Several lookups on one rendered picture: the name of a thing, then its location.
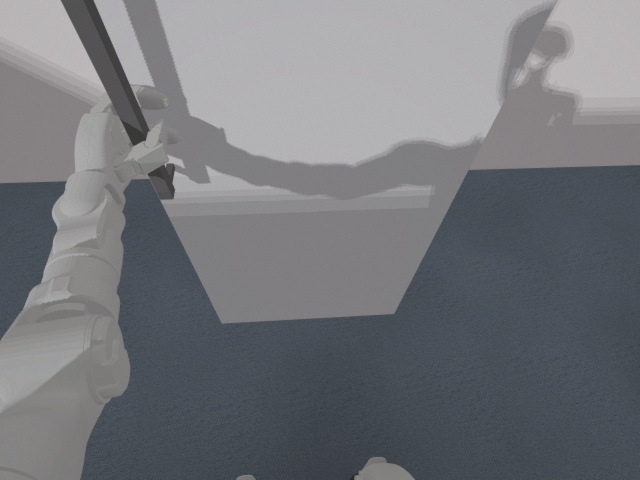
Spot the robot left hand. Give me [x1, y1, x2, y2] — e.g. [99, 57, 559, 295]
[75, 85, 182, 192]

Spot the robot left upper arm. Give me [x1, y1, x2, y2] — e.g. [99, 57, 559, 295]
[0, 314, 130, 480]

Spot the fridge door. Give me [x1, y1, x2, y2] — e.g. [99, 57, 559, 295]
[94, 0, 556, 324]

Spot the left robot forearm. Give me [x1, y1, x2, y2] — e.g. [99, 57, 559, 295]
[0, 171, 126, 345]

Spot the handle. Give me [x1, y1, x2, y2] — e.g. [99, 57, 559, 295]
[61, 0, 175, 200]

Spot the right robot shin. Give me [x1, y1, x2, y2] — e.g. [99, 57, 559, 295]
[362, 457, 387, 471]

